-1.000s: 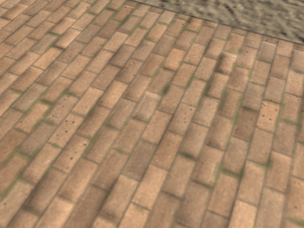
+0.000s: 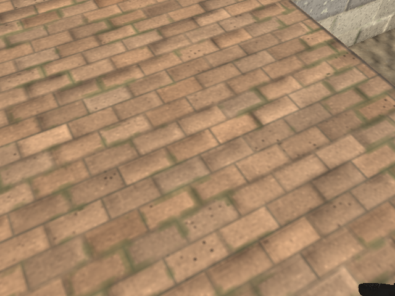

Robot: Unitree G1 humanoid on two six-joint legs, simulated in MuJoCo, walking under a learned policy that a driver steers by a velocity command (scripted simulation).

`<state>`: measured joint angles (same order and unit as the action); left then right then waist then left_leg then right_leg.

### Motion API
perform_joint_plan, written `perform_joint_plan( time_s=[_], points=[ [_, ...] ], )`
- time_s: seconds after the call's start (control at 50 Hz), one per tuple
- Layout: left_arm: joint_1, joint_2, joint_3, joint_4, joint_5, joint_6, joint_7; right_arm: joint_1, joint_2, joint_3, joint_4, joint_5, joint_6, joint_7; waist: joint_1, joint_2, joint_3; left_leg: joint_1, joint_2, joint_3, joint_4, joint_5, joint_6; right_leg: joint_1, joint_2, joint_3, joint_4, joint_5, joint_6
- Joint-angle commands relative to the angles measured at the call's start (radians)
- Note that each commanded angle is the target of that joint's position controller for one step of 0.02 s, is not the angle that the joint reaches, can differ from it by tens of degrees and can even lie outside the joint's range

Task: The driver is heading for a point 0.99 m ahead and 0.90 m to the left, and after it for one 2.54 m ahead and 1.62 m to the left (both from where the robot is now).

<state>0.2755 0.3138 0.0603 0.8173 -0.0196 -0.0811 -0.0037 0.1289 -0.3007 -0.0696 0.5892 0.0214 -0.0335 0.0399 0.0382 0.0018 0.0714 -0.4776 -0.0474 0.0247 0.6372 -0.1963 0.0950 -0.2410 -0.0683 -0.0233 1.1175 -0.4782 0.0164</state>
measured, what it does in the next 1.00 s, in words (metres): walks ahead, turning left: right foot, then left foot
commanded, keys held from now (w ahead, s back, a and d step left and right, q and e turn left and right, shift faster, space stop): w+q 0.50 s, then w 0.50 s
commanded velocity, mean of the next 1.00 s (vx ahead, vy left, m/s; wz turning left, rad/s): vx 0.50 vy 0.00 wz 0.42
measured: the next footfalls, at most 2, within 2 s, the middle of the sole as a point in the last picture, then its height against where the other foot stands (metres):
right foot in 0.40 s outside the picture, level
left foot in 0.90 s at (141, 246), level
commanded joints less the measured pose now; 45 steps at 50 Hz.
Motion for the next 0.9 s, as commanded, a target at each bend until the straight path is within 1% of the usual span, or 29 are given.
perform_joint_plan(
  time_s=[0.02,0.04,0.06,0.1,0.12,0.16,0.22,0.28,0.32,0.36,0.38,0.4,0.42,0.44,0.46,0.48,0.5,0.52,0.54,0.58,0.64,0.68,0.72,0.78,0.82,0.84,0.86,0.88,0.9],
  points=[
    [-0.099,0.121,0.014,-0.14,0.003,-0.063,-0.001,0.182,-0.153,-0.047,-0.018,-0.003,-0.023,-0.008,-0.09,0.017,-0.185,0.562,0.282,-0.51,-0.341,0.033,0.211,-0.539,-0.032,0.101,0.127,0.107,-0.021],
    [-0.081,0.131,0.022,-0.133,0.021,-0.054,0.003,0.129,-0.127,-0.037,-0.031,-0.011,-0.023,-0.011,-0.049,0.032,-0.15,0.446,0.248,-0.438,-0.358,0.133,0.196,-0.463,-0.056,0.105,0.061,0.148,-0.013],
    [-0.065,0.13,0.024,-0.129,0.026,-0.042,0.001,0.102,-0.121,-0.033,-0.04,-0.018,-0.024,-0.015,-0.025,0.053,-0.138,0.374,0.228,-0.413,-0.382,0.178,0.195,-0.409,-0.062,0.104,0.034,0.172,-0.003],
    [-0.056,0.103,0.02,-0.125,0.035,-0.023,0.002,0.1,-0.127,-0.035,-0.029,-0.015,-0.03,-0.025,-0.011,0.051,-0.128,0.294,0.209,-0.361,-0.403,0.269,0.205,-0.375,-0.052,0.085,-0.034,0.206,0.028],
    [-0.076,0.09,0.016,-0.13,0.038,-0.018,0.004,0.112,-0.135,-0.037,-0.02,-0.014,-0.031,-0.032,-0.013,0.047,-0.116,0.264,0.196,-0.334,-0.408,0.29,0.204,-0.374,-0.043,0.077,-0.081,0.242,0.042],
    [-0.154,0.066,0.006,-0.152,0.039,-0.014,0.004,0.142,-0.149,-0.041,0.0,-0.01,-0.029,-0.044,-0.038,0.051,-0.09,0.24,0.17,-0.298,-0.408,0.275,0.184,-0.385,-0.024,0.074,-0.221,0.36,0.06],
    [-0.271,0.041,-0.007,-0.178,0.03,-0.021,-0.006,0.182,-0.156,-0.043,0.024,-0.002,-0.021,-0.054,-0.085,0.075,-0.07,0.214,0.134,-0.278,-0.392,0.165,0.14,-0.317,0.024,0.073,-0.45,0.529,0.06],
    [-0.334,0.061,-0.002,-0.201,0.015,-0.032,-0.02,0.228,-0.163,-0.046,0.052,0.005,-0.016,-0.056,-0.108,0.086,-0.06,0.242,0.16,-0.34,-0.355,0.093,0.125,-0.265,0.052,0.09,-0.554,0.561,0.047],
    [-0.327,0.088,0.01,-0.204,0.012,-0.038,-0.025,0.237,-0.152,-0.044,0.062,0.008,-0.011,-0.059,-0.097,0.101,-0.063,0.296,0.182,-0.402,-0.3,0.064,0.111,-0.24,0.057,0.112,-0.601,0.509,0.027],
    [-0.271,0.107,0.023,-0.195,0.011,-0.045,-0.025,0.222,-0.15,-0.046,0.063,0.004,-0.005,-0.061,-0.063,0.133,-0.07,0.322,0.189,-0.447,-0.236,0.086,0.092,-0.169,0.062,0.104,-0.624,0.418,-0.003],
    [-0.194,0.117,0.034,-0.175,0.014,-0.049,-0.021,0.213,-0.128,-0.039,0.06,0.003,-0.002,-0.06,-0.022,0.132,-0.097,0.312,0.157,-0.439,-0.173,0.114,0.07,-0.063,0.067,0.084,-0.663,0.413,-0.026],
    [-0.082,0.151,0.048,-0.161,0.029,-0.054,-0.014,0.213,-0.078,-0.021,0.05,-0.004,-0.004,-0.056,0.031,0.093,-0.195,0.256,0.102,-0.388,0.007,0.108,0.036,0.138,-0.015,0.145,-0.654,0.4,-0.073],
    [0.051,0.232,0.067,-0.148,0.05,-0.052,-0.006,0.296,-0.015,-0.001,0.028,0.001,-0.008,-0.056,0.036,-0.111,-0.352,-0.016,-0.019,-0.255,0.345,-0.132,-0.037,0.497,-0.237,0.453,-0.676,0.293,-0.189],
    [0.104,0.227,0.071,-0.118,0.031,-0.039,-0.017,0.355,-0.044,0.003,0.013,0.018,-0.016,-0.059,0.017,-0.35,-0.402,-0.252,-0.03,-0.204,0.579,-0.412,-0.067,0.601,-0.367,0.831,-0.792,0.014,-0.278],
    [0.055,0.139,0.048,-0.136,0.017,-0.035,-0.016,0.297,-0.135,-0.02,0.032,0.024,-0.012,-0.059,0.036,-0.207,-0.267,-0.327,0.031,-0.226,0.673,-0.335,-0.078,0.496,-0.338,0.76,-0.831,-0.118,-0.245],
    [0.011,0.102,0.037,-0.143,0.02,-0.025,-0.011,0.207,-0.156,-0.027,0.02,0.013,-0.006,-0.058,0.041,-0.127,-0.168,-0.327,0.066,-0.186,0.683,-0.255,-0.081,0.374,-0.298,0.599,-0.835,-0.043,-0.207],
    [-0.033,0.082,0.028,-0.141,0.027,-0.02,-0.009,0.165,-0.144,-0.028,0.01,0.003,-0.003,-0.056,0.022,-0.087,-0.103,-0.294,0.094,-0.169,0.644,-0.194,-0.084,0.257,-0.253,0.477,-0.855,0.084,-0.192],
    [-0.052,0.06,0.02,-0.131,0.033,-0.02,-0.008,0.148,-0.125,-0.029,0.007,-0.002,-0.001,-0.053,0.003,-0.094,-0.071,-0.258,0.12,-0.171,0.595,-0.154,-0.081,0.182,-0.213,0.396,-0.878,0.173,-0.185],
    [-0.058,0.054,0.017,-0.122,0.036,-0.024,-0.008,0.16,-0.099,-0.025,0.01,0.003,0.002,-0.049,-0.015,-0.116,-0.059,-0.21,0.133,-0.163,0.564,-0.132,-0.079,0.129,-0.186,0.334,-0.903,0.227,-0.182],
    [-0.044,0.057,0.02,-0.099,0.028,-0.034,-0.012,0.164,-0.057,-0.016,0.016,0.004,0.006,-0.045,-0.024,-0.114,-0.057,-0.188,0.131,-0.147,0.506,-0.112,-0.081,0.1,-0.171,0.257,-0.938,0.319,-0.205],
    [-0.022,0.096,0.031,-0.068,0.02,-0.039,-0.013,0.097,-0.034,-0.003,-0.001,-0.009,0.0,-0.042,-0.021,-0.076,-0.048,-0.23,0.138,-0.14,0.35,-0.018,-0.091,0.133,-0.186,0.187,-0.967,0.45,-0.235],
    [-0.019,0.111,0.032,-0.054,0.013,-0.032,-0.012,0.045,-0.024,0.006,-0.007,-0.012,-0.011,-0.03,-0.01,-0.069,-0.046,-0.21,0.145,-0.106,0.219,0.085,-0.093,0.146,-0.168,0.124,-0.974,0.502,-0.225],
    [0.005,0.126,0.033,-0.037,0.005,-0.023,-0.009,-0.028,-0.011,0.015,-0.019,-0.01,-0.023,-0.018,0.017,-0.069,-0.032,-0.163,0.138,-0.064,0.097,0.166,-0.092,0.141,-0.149,0.071,-0.974,0.517,-0.208],
    [0.07,0.15,0.036,-0.002,-0.005,-0.009,-0.008,-0.117,-0.014,0.018,-0.044,-0.001,-0.031,-0.005,0.047,-0.075,-0.012,-0.121,0.117,-0.032,-0.01,0.18,-0.084,0.181,-0.171,0.059,-0.964,0.512,-0.198],
    [0.09,0.163,0.039,0.017,-0.012,0.003,-0.008,-0.143,-0.032,0.013,-0.059,0.001,-0.033,0.0,0.04,-0.088,-0.002,-0.109,0.106,-0.027,-0.059,0.126,-0.061,0.236,-0.202,0.065,-0.939,0.555,-0.187],
    [0.089,0.171,0.041,0.024,-0.016,0.009,-0.006,-0.136,-0.043,0.009,-0.06,-0.001,-0.034,0.002,0.025,-0.095,-0.007,-0.08,0.094,-0.018,-0.083,0.094,-0.046,0.258,-0.211,0.062,-0.912,0.613,-0.179],
    [0.08,0.18,0.043,0.028,-0.018,0.015,-0.003,-0.093,-0.062,-0.001,-0.05,-0.005,-0.035,0.002,-0.011,-0.102,-0.035,0.002,0.071,0.001,-0.113,0.077,-0.027,0.268,-0.207,0.045,-0.851,0.747,-0.165],
    [0.067,0.178,0.04,0.031,-0.021,0.02,0.0,0.016,-0.091,-0.019,-0.016,-0.011,-0.034,-0.002,-0.077,-0.092,-0.102,0.17,0.041,0.028,-0.157,0.105,-0.001,0.247,-0.174,0.001,-0.719,0.895,-0.141],
    [0.074,0.148,0.026,0.028,-0.011,0.02,0.005,0.171,-0.142,-0.046,0.033,-0.014,-0.03,-0.012,-0.146,-0.071,-0.204,0.413,0.052,0.009,-0.144,0.124,0.028,0.146,-0.126,-0.041,-0.523,0.886,-0.107]
  ],
)
Keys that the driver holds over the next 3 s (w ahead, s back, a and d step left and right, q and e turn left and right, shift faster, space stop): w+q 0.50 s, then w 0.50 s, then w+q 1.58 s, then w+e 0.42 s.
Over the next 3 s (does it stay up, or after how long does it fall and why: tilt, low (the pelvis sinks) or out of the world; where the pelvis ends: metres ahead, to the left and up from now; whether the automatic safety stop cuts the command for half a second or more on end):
stays up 1.15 0.88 0.01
